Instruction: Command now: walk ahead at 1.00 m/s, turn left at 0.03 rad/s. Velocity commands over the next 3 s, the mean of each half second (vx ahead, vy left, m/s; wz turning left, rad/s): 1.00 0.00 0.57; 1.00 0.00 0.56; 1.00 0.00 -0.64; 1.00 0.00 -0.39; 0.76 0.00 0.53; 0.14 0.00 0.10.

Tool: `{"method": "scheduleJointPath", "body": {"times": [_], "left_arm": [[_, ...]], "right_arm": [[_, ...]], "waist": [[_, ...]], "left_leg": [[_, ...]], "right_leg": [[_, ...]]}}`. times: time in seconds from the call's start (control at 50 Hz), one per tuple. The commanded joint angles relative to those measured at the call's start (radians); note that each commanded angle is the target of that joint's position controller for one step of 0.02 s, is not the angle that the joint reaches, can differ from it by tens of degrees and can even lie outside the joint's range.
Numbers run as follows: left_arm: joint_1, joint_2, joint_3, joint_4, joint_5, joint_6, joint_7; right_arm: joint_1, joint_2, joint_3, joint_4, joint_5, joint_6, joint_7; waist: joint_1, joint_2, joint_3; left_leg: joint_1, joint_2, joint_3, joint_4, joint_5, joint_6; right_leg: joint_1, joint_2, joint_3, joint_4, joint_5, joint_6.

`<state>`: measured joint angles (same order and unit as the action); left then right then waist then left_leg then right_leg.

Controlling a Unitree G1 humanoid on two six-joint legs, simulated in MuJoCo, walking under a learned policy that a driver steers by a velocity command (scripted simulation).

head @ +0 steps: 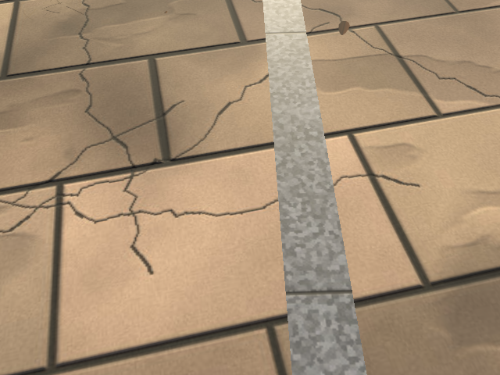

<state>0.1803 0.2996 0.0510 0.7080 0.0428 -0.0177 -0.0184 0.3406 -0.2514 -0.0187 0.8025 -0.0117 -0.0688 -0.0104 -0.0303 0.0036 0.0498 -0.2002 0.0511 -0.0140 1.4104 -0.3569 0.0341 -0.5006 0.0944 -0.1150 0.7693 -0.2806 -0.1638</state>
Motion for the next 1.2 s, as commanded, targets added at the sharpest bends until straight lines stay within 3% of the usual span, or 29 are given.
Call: {"method": "scheduleJointPath", "body": {"times": [0.02,0.1,0.18,0.26,0.3,0.34,0.36,0.38,0.4,0.42,0.44,0.46,0.48,0.54,0.6,0.7,0.74,0.76,0.78,0.8,0.82,0.84,0.88,0.98,1.04,1.12,1.16,1.18,1.2], "left_arm": [[0.169,0.138,0.045,-0.004,0.007,-0.047,0.024],[0.2,0.058,0.018,0.054,-0.026,-0.109,0.008],[0.219,0.041,0.009,0.074,-0.028,-0.124,0.0],[0.247,0.071,-0.001,0.096,-0.035,-0.125,0.031],[0.228,0.122,0.009,0.097,-0.03,-0.111,0.065],[0.144,0.177,0.026,0.073,-0.014,-0.078,0.09],[0.047,0.201,0.036,0.043,-0.002,-0.06,0.092],[-0.032,0.17,0.035,0.037,-0.006,-0.048,0.071],[-0.078,-0.023,-0.019,-0.031,0.02,-0.069,0.048],[0.053,-0.048,-0.042,-0.134,-0.014,-0.091,0.034],[0.043,0.013,-0.051,-0.136,0.008,-0.12,0.023],[0.014,0.064,-0.04,-0.119,0.008,-0.127,0.017],[-0.003,0.065,-0.042,-0.12,0.026,-0.115,0.018],[-0.061,0.057,-0.058,-0.147,0.038,-0.049,0.016],[-0.217,0.021,-0.076,-0.209,0.0,-0.047,0.0],[-0.272,0.033,-0.07,-0.222,-0.016,-0.059,0.004],[-0.133,0.094,-0.038,-0.177,-0.009,-0.07,0.019],[0.039,0.129,-0.016,-0.134,-0.011,-0.076,0.03],[0.266,0.179,0.01,-0.082,-0.001,-0.08,0.049],[0.369,0.275,0.037,-0.057,0.041,-0.085,0.054],[0.309,0.281,0.051,-0.044,0.023,-0.073,0.036],[0.188,0.175,0.038,-0.062,0.017,-0.069,0.029],[0.167,0.088,0.019,-0.017,0.013,-0.073,0.017],[0.279,0.057,0.007,0.098,-0.034,-0.097,0.013],[0.226,0.105,0.026,0.083,-0.035,-0.097,0.013],[0.29,0.169,0.041,0.106,-0.053,-0.097,-0.003],[0.322,0.196,0.046,0.127,-0.048,-0.088,0.0],[0.307,0.186,0.044,0.12,-0.051,-0.087,-0.001],[0.304,0.068,0.019,0.086,-0.041,-0.092,0.004]], "right_arm": [[-0.015,-0.12,-0.011,-0.096,-0.007,-0.008,0.013],[-0.032,-0.078,-0.014,-0.057,0.001,0.055,0.048],[-0.196,-0.039,0.0,-0.092,0.017,0.042,0.062],[-0.275,-0.041,0.009,-0.114,0.011,0.03,0.079],[-0.196,-0.087,-0.003,-0.092,0.005,0.04,0.079],[0.076,-0.17,-0.039,-0.017,0.003,0.056,0.068],[0.319,-0.221,-0.07,0.052,0.002,0.061,0.055],[0.418,-0.244,-0.095,0.086,0.024,0.062,0.035],[0.312,-0.239,-0.09,0.102,0.028,0.069,0.028],[0.191,-0.275,-0.09,0.041,-0.001,0.067,0.022],[0.138,-0.225,-0.09,-0.006,-0.011,0.065,0.014],[0.096,-0.17,-0.08,-0.005,-0.018,0.06,0.01],[0.069,-0.169,-0.074,-0.002,-0.012,0.048,0.01],[0.037,-0.187,-0.069,-0.017,0.0,-0.004,0.012],[0.06,-0.201,-0.083,-0.019,0.011,-0.017,0.018],[0.131,-0.22,-0.101,-0.008,0.014,-0.011,0.023],[0.131,-0.247,-0.104,-0.002,0.003,-0.016,0.016],[0.094,-0.273,-0.108,-0.006,-0.004,-0.019,0.018],[0.032,-0.238,-0.098,-0.025,-0.013,-0.028,0.018],[0.135,-0.057,-0.055,-0.066,0.014,-0.037,0.016],[0.177,-0.076,-0.034,-0.072,0.022,-0.034,0.02],[0.037,-0.132,-0.041,-0.072,-0.003,-0.022,0.015],[-0.12,-0.135,-0.037,-0.112,-0.026,-0.016,0.038],[-0.254,-0.08,0.005,-0.227,-0.062,0.003,0.066],[-0.371,-0.065,0.035,-0.275,-0.036,-0.012,0.088],[-0.375,-0.118,0.017,-0.255,-0.023,-0.011,0.066],[-0.171,-0.161,-0.011,-0.188,-0.039,-0.018,0.034],[-0.022,-0.199,-0.031,-0.157,-0.053,-0.023,0.013],[0.16,-0.28,-0.056,-0.143,-0.078,-0.028,-0.007]], "waist": [[0.046,0.063,-0.074],[0.004,0.004,0.043],[0.038,-0.037,0.06],[0.038,-0.046,0.034],[-0.02,-0.095,-0.028],[-0.17,-0.124,-0.138],[-0.293,-0.104,-0.198],[-0.348,0.05,-0.168],[-0.189,0.26,-0.039],[-0.044,0.258,-0.209],[-0.045,0.08,-0.176],[0.002,-0.086,-0.044],[0.047,-0.124,0.019],[0.084,-0.113,0.092],[0.011,-0.031,0.078],[-0.075,0.053,-0.012],[-0.011,0.059,-0.116],[0.095,0.055,-0.208],[0.217,0.043,-0.307],[0.151,-0.271,-0.462],[0.108,-0.383,-0.483],[0.109,-0.185,-0.259],[0.1,-0.009,-0.109],[0.026,-0.091,0.005],[0.017,-0.071,0.044],[0.022,-0.062,0.002],[-0.071,-0.039,-0.145],[-0.147,-0.039,-0.226],[-0.18,0.123,-0.378]], "left_leg": [[-0.467,0.049,-0.083,0.055,0.083,0.027],[-0.434,0.092,-0.09,-0.147,0.179,0.02],[-0.484,0.034,0.054,-0.405,0.41,0.047],[-0.369,-0.052,0.203,-0.674,0.539,0.096],[-0.27,-0.111,0.236,-0.72,0.508,0.122],[-0.006,-0.17,0.222,-0.706,0.372,0.156],[0.219,-0.144,0.128,-0.733,0.287,0.215],[0.346,-0.085,0.031,-0.852,0.29,0.288],[0.39,-0.037,-0.155,-0.702,0.474,0.319],[0.526,0.123,-0.617,-0.909,0.213,0.494],[0.436,0.197,-0.816,-1.161,-0.148,0.469],[0.249,0.181,-0.766,-1.23,-0.228,0.41],[0.1,0.139,-0.696,-1.238,-0.159,0.375],[-0.222,0.002,-0.479,-1.28,0.031,0.33],[-0.264,-0.085,-0.348,-1.268,0.276,0.27],[0.033,-0.044,-0.357,-1.154,0.567,0.188],[0.16,-0.018,-0.346,-0.964,0.862,0.149],[0.145,-0.029,-0.314,-0.769,0.913,0.127],[-0.021,-0.058,-0.279,-0.488,0.768,0.112],[-0.316,-0.17,-0.186,-0.112,0.032,0.083],[-0.517,-0.183,-0.148,0.033,-0.088,0.079],[-0.605,-0.101,-0.122,0.036,0.02,0.086],[-0.554,-0.05,-0.11,-0.077,0.093,0.078],[-0.615,0.018,-0.045,-0.311,0.051,0.021],[-0.347,0.005,0.004,-0.672,0.291,-0.014],[-0.09,-0.056,0.044,-0.803,0.348,-0.002],[0.155,-0.107,0.059,-0.855,0.233,0.021],[0.381,-0.018,-0.007,-0.837,0.177,0.035],[0.57,0.27,-0.325,-0.876,-0.192,0.056]], "right_leg": [[0.398,-0.365,0.547,-0.509,-0.033,-0.075],[0.26,-0.269,0.242,-0.623,0.243,0.073],[0.362,-0.165,-0.04,-0.653,0.671,0.147],[0.499,-0.195,-0.139,-0.631,1.086,0.188],[0.608,-0.241,-0.153,-0.499,1.385,0.205],[0.584,-0.281,-0.135,-0.174,1.561,0.207],[0.442,-0.284,-0.109,0.161,1.475,0.195],[0.246,-0.124,-0.128,0.665,0.678,0.18],[-0.186,0.023,-0.025,1.003,-0.225,0.176],[-0.412,0.002,0.193,1.06,-0.255,0.192],[-0.434,-0.055,0.256,0.915,-0.171,0.162],[-0.389,-0.108,0.246,0.783,-0.089,0.156],[-0.332,-0.133,0.234,0.694,-0.087,0.17],[-0.141,-0.198,0.177,0.398,-0.04,0.222],[0.004,-0.194,0.128,0.061,0.225,0.234],[0.09,-0.119,0.106,-0.237,0.372,0.19],[0.231,-0.07,0.095,-0.264,0.253,0.156],[0.402,-0.073,0.086,-0.261,0.19,0.136],[0.653,-0.169,0.171,-0.195,0.048,0.111],[0.94,-0.474,0.656,-0.276,-0.277,0.022],[0.938,-0.538,1.09,-0.504,-0.511,-0.059],[0.776,-0.479,0.93,-0.529,-0.552,-0.048],[0.541,-0.375,0.621,-0.518,-0.223,-0.012],[0.399,-0.294,0.478,-0.618,0.061,-0.056],[0.181,-0.213,0.334,-0.701,0.181,-0.029],[0.254,-0.253,0.319,-0.647,0.534,-0.011],[0.313,-0.21,0.27,-0.28,0.782,0.023],[0.156,-0.165,0.268,-0.019,0.637,0.038],[-0.002,-0.102,0.227,0.343,0.09,0.039]]}}
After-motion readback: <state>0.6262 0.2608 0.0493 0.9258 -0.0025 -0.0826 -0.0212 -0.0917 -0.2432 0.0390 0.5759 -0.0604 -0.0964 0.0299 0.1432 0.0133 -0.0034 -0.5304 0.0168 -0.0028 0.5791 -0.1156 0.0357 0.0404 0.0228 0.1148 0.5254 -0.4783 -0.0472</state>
